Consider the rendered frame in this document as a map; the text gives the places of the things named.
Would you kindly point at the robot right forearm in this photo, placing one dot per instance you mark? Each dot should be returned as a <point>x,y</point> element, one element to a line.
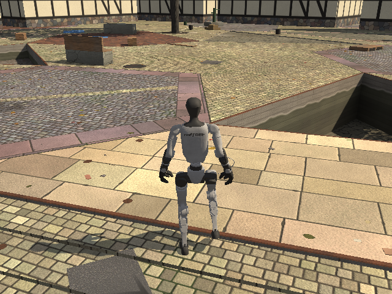
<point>225,163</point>

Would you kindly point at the robot left upper arm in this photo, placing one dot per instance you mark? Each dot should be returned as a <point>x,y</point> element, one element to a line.
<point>175,130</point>

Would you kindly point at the robot left foot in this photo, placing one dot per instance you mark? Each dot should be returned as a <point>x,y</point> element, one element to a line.
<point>184,250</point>

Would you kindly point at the robot left forearm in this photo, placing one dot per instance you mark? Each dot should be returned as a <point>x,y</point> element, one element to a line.
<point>165,163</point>

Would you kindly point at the right robot hand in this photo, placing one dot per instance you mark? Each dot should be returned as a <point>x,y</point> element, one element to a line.
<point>227,175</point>

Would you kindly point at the left robot hand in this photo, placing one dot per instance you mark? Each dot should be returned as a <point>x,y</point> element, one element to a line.
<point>167,174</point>

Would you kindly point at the robot right upper arm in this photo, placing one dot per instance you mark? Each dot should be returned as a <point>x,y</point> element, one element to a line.
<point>213,129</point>

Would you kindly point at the robot left thigh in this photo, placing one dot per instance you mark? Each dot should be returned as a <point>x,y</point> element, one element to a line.
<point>181,190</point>

